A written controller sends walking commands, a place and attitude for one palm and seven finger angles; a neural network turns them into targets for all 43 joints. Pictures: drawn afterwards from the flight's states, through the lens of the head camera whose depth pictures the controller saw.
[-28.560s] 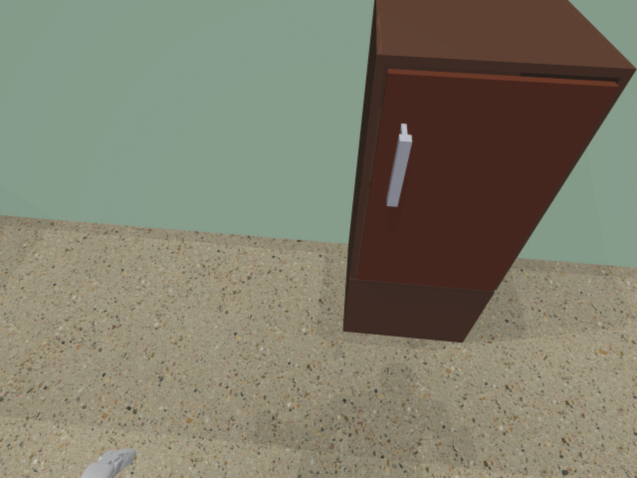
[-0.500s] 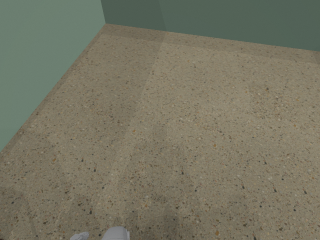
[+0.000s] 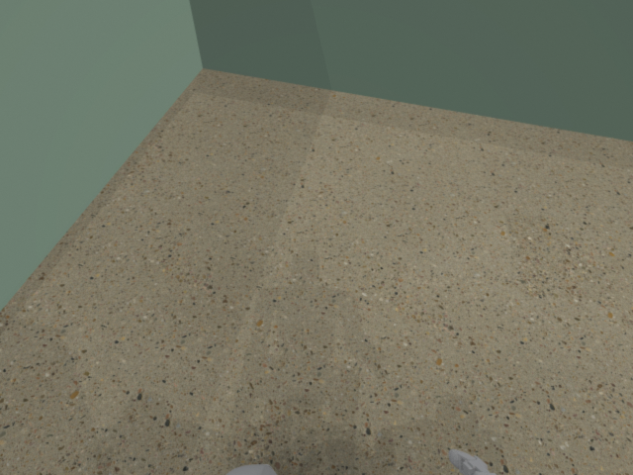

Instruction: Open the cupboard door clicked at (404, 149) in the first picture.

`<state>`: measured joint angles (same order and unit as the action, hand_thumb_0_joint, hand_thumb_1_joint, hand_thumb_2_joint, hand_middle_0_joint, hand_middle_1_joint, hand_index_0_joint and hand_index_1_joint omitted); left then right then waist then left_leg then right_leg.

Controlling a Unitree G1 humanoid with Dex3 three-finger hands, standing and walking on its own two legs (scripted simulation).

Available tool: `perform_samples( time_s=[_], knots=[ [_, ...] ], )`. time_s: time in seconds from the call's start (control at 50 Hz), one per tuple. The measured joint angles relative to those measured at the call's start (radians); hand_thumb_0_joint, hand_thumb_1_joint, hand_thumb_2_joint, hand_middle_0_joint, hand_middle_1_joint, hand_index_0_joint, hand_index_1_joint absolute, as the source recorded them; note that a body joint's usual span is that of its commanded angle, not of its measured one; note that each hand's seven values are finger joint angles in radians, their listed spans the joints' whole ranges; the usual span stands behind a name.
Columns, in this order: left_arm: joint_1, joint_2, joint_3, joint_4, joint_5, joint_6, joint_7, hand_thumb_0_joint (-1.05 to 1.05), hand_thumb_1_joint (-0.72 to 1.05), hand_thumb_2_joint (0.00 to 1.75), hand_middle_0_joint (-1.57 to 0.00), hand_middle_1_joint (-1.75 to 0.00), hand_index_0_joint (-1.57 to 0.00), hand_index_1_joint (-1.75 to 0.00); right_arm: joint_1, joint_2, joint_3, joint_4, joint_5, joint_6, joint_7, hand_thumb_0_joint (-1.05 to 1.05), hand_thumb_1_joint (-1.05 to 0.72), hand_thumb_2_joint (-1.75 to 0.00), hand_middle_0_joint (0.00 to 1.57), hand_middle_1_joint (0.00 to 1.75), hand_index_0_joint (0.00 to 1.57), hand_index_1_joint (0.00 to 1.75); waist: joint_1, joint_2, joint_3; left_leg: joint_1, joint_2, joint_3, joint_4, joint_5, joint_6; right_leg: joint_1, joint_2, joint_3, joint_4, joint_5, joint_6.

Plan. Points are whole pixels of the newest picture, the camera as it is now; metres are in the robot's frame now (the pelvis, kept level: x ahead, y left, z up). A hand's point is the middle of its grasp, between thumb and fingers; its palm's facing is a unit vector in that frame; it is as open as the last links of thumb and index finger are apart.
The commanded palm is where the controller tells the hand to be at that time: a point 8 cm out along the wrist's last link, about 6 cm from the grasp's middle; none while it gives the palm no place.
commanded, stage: walk to a spot facing it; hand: left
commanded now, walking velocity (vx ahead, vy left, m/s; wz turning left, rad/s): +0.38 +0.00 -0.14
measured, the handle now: out of the picture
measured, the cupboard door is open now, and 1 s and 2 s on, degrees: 48 48 48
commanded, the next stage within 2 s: turn to face it in 0.46 s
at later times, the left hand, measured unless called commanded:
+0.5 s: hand (271, 311) +0.39 +0.11 -0.15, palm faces -0.11 -0.98 -0.19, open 7.3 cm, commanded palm none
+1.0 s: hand (250, 302) +0.42 +0.16 -0.18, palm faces +0.17 -0.97 -0.17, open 7.3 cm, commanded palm none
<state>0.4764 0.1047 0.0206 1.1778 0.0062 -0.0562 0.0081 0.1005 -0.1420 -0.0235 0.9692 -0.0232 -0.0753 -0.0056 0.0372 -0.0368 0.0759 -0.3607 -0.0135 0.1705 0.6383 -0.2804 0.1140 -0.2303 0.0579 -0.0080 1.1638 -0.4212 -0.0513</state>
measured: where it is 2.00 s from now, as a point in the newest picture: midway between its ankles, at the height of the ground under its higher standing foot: (351, 382)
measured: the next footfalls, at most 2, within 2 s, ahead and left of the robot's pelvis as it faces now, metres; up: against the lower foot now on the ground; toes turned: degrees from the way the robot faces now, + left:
right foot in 0.42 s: +0.33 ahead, -0.14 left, +0.00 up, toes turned -10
left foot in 0.88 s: +0.51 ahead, +0.07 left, +0.00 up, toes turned +12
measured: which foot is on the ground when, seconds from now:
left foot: down 0.00-0.44, up 0.46-0.86, down 0.88-1.00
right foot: up 0.00-0.40, down 0.42-0.88, up 0.90-1.00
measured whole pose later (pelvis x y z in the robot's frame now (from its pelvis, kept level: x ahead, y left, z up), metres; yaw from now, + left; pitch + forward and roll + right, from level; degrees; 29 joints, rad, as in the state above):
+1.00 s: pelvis +0.40 -0.03 +0.00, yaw +8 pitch +1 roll -1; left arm 0.21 0.20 0.06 1.01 0.02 0.02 0.01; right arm 0.15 -0.21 -0.04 0.95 -0.02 0.00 -0.01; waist 0.01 -0.04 0.10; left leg -0.44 0.00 0.09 0.65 -0.22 0.07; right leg -0.43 -0.06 -0.06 1.20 -0.51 0.06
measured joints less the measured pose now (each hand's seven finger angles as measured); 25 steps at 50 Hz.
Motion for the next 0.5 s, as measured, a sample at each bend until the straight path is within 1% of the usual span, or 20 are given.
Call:
perform_samples(
  time_s=[0.02,0.04,0.06,0.12,0.18,0.22,0.28,0.32,0.38,0.4,0.42,0.44,0.46,0.48,0.5],
  knots=[
    [-0.028,0.006,0.006,-0.01,0.006,0.006,-0.003,0.0,0.91,0.89,-0.2,-0.3,-0.2,-0.3,0.029,0.0,-0.001,0.009,0.001,-0.002,-0.006,0.0,-0.91,-0.9,0.2,0.29,0.2,0.3,-0.002,0.0,0.0,0.032,-0.004,0.0,-0.022,-0.011,-0.01,-0.073,-0.021,0.001,0.094,0.031,0.008],
    [-0.059,0.012,0.013,-0.025,0.011,0.012,-0.006,0.01,0.91,0.89,-0.2,-0.3,-0.2,-0.3,0.061,0.0,-0.002,0.021,0.001,-0.005,-0.012,0.0,-0.91,-0.9,0.2,0.29,0.2,0.3,-0.003,0.002,0.001,0.066,-0.008,-0.003,-0.052,-0.008,-0.025,-0.138,-0.045,0.002,0.143,0.062,0.015],
    [-0.091,0.019,0.018,-0.043,0.016,0.015,-0.01,0.01,0.91,0.89,-0.2,-0.3,-0.2,-0.3,0.09,-0.001,-0.013,0.036,0.006,-0.008,-0.024,-0.01,-0.92,-0.9,0.2,0.3,0.2,0.3,-0.002,0.002,0.001,0.099,-0.012,-0.003,-0.085,-0.005,-0.029,-0.198,-0.068,0.01,0.16,0.093,0.023],
    [-0.177,0.036,0.03,-0.103,0.023,0.021,-0.016,0.0,0.91,0.89,-0.2,-0.3,-0.2,-0.3,0.173,-0.022,-0.018,0.084,0.008,-0.009,-0.032,-0.01,-0.95,-0.9,0.2,0.3,0.2,0.3,0.0,0.004,-0.005,0.19,-0.018,0.0,-0.176,-0.002,-0.023,-0.341,-0.125,0.03,0.103,0.164,0.042],
    [-0.243,0.073,0.045,-0.135,0.027,0.033,-0.013,0.02,0.94,0.89,-0.19,-0.3,-0.2,-0.3,0.252,-0.027,-0.01,0.121,0.01,-0.002,-0.025,-0.01,-0.95,-0.9,0.2,0.29,0.2,0.3,-0.008,0.003,-0.014,0.268,-0.015,0.007,-0.249,-0.01,-0.032,-0.422,-0.161,0.021,-0.024,0.25,0.053],
    [-0.281,0.094,0.048,-0.151,0.022,0.036,-0.022,0.02,0.95,0.89,-0.19,-0.3,-0.2,-0.3,0.296,-0.025,-0.003,0.137,0.01,0.001,-0.022,-0.01,-0.94,-0.9,0.2,0.29,0.2,0.3,-0.02,0.007,-0.015,0.313,-0.011,0.011,-0.285,-0.021,-0.042,-0.433,-0.172,0.0,-0.145,0.306,0.052],
    [-0.332,0.113,0.045,-0.166,0.017,0.039,-0.032,0.01,0.94,0.9,-0.19,-0.3,-0.19,-0.3,0.349,-0.018,0.006,0.153,0.006,0.004,-0.02,0.0,-0.93,-0.9,0.2,0.29,0.2,0.3,-0.045,0.014,-0.009,0.37,-0.004,0.02,-0.323,-0.046,-0.06,-0.408,-0.166,-0.039,-0.32,0.349,0.041],
    [-0.363,0.118,0.04,-0.171,0.015,0.04,-0.035,0.01,0.94,0.9,-0.19,-0.3,-0.19,-0.3,0.377,-0.011,0.012,0.161,0.002,0.005,-0.018,0.0,-0.93,-0.9,0.2,0.29,0.2,0.3,-0.066,0.018,-0.004,0.402,-0.001,0.029,-0.338,-0.069,-0.073,-0.375,-0.151,-0.063,-0.406,0.342,0.025],
    [-0.403,0.114,0.029,-0.182,0.015,0.033,-0.037,0.01,0.93,0.9,-0.19,-0.3,-0.19,-0.3,0.414,-0.001,0.019,0.177,-0.002,0.01,-0.017,0.0,-0.92,-0.9,0.2,0.29,0.2,0.3,-0.092,0.032,0.003,0.434,0.016,0.036,-0.321,-0.126,-0.099,-0.299,-0.11,-0.096,-0.5,0.272,-0.009],
    [-0.411,0.11,0.025,-0.188,0.015,0.025,-0.037,0.01,0.93,0.9,-0.19,-0.3,-0.19,-0.3,0.426,0.003,0.02,0.185,-0.001,0.013,-0.016,0.0,-0.92,-0.9,0.2,0.29,0.2,0.3,-0.096,0.037,0.005,0.435,0.027,0.036,-0.285,-0.155,-0.108,-0.258,-0.092,-0.107,-0.538,0.256,-0.021],
    [-0.414,0.107,0.022,-0.193,0.017,0.011,-0.036,0.0,0.92,0.9,-0.19,-0.3,-0.19,-0.3,0.439,0.01,0.022,0.195,0.002,0.017,-0.014,0.0,-0.92,-0.9,0.2,0.29,0.2,0.3,-0.097,0.038,0.004,0.419,0.039,0.033,-0.211,-0.188,-0.115,-0.21,-0.079,-0.113,-0.577,0.259,-0.033],
    [-0.419,0.1,0.023,-0.195,0.019,-0.006,-0.032,0.0,0.92,0.9,-0.19,-0.3,-0.19,-0.3,0.433,0.015,0.022,0.207,0.008,0.024,-0.011,0.0,-0.92,-0.9,0.2,0.3,0.2,0.3,-0.091,0.044,0.011,0.372,0.065,0.028,-0.077,-0.184,-0.114,-0.198,-0.066,-0.117,-0.564,0.237,-0.032],
    [-0.418,0.094,0.022,-0.199,0.016,-0.019,-0.028,0.0,0.92,0.9,-0.19,-0.3,-0.19,-0.3,0.421,0.021,0.021,0.211,0.015,0.032,-0.01,0.0,-0.91,-0.9,0.2,0.3,0.2,0.3,-0.09,0.042,0.019,0.296,0.073,-0.006,0.12,-0.196,-0.114,-0.19,-0.063,-0.12,-0.539,0.204,-0.033],
    [-0.412,0.088,0.019,-0.2,0.012,-0.026,-0.024,0.0,0.92,0.89,-0.19,-0.3,-0.19,-0.3,0.405,0.026,0.02,0.211,0.02,0.038,-0.009,0.0,-0.91,-0.9,0.2,0.3,0.2,0.3,-0.089,0.036,0.026,0.218,0.069,-0.046,0.309,-0.216,-0.112,-0.169,-0.063,-0.123,-0.53,0.177,-0.034],
    [-0.4,0.081,0.017,-0.197,0.009,-0.03,-0.018,0.0,0.92,0.89,-0.19,-0.3,-0.2,-0.3,0.386,0.028,0.016,0.208,0.021,0.042,-0.007,0.0,-0.91,-0.9,0.2,0.3,0.2,0.3,-0.086,0.03,0.028,0.148,0.066,-0.074,0.45,-0.206,-0.11,-0.139,-0.062,-0.124,-0.54,0.161,-0.035]
  ],
)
